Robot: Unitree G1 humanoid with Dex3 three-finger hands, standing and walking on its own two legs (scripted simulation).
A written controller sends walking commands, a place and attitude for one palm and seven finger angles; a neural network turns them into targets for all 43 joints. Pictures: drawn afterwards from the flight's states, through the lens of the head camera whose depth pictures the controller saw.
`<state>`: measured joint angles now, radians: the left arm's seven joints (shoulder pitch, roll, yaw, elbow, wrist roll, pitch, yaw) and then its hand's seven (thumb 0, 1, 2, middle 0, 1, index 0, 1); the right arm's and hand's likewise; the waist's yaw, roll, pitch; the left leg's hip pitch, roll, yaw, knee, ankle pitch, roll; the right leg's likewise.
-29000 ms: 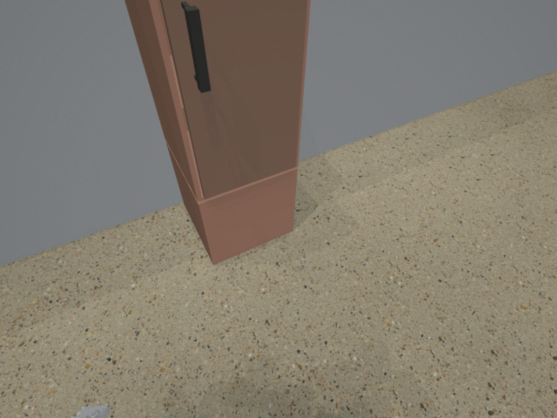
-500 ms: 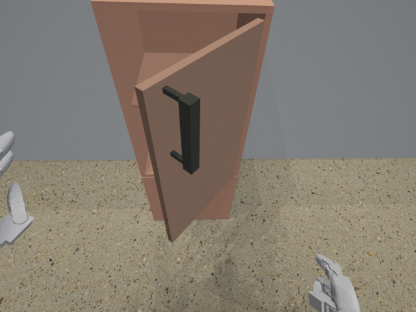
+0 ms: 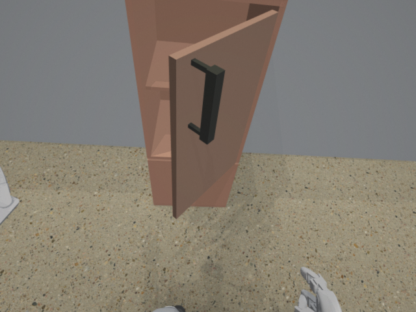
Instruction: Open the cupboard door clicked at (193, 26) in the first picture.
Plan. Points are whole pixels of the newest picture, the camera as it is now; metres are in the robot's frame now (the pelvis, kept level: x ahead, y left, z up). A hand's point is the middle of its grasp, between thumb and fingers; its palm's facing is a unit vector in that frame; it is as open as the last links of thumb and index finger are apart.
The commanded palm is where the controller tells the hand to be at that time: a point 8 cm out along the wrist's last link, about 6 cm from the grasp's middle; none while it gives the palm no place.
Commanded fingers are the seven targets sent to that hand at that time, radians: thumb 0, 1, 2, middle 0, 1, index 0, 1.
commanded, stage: step back with the hand held close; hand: left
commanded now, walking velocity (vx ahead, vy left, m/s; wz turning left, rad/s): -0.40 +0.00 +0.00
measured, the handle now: (202, 104) +0.47 +0.06 +0.15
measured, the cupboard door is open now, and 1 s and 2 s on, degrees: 49 49 49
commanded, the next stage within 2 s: stop stepping back and stand still in 0.12 s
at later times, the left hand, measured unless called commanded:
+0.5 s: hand out of the picture +0.09 +0.22 +0.18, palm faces +0.32 -0.81 -0.49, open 7.4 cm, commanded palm +0.06 +0.27 +0.18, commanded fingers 0.00 0.90 0.90 -0.20 -0.30 -0.20 -0.30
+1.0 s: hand out of the picture +0.05 +0.27 +0.17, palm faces +0.42 -0.80 -0.44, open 7.4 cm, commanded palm +0.00 +0.31 +0.18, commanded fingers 0.00 0.90 0.90 -0.20 -0.30 -0.20 -0.30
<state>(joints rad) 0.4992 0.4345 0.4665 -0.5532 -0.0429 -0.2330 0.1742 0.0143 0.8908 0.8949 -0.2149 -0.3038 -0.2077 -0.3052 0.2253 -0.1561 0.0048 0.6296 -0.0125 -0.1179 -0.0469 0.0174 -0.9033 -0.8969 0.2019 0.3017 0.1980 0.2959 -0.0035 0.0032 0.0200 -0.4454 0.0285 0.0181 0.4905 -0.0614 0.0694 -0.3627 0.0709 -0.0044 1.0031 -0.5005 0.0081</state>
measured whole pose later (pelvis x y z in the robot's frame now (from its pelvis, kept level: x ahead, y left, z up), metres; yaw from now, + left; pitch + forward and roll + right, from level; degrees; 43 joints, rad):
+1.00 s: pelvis -0.15 +0.01 +0.01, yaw -2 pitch -2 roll -1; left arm 0.53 0.39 0.40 -0.43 -0.04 -0.22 0.14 0.01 0.89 0.89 -0.22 -0.30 -0.21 -0.31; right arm 0.21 -0.17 0.04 0.61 0.00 -0.14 -0.05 0.01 -0.90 -0.90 0.20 0.30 0.20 0.30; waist 0.01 0.00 0.00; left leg -0.24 0.02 0.01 0.48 -0.21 0.00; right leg -0.20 0.00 -0.04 0.43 -0.21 0.00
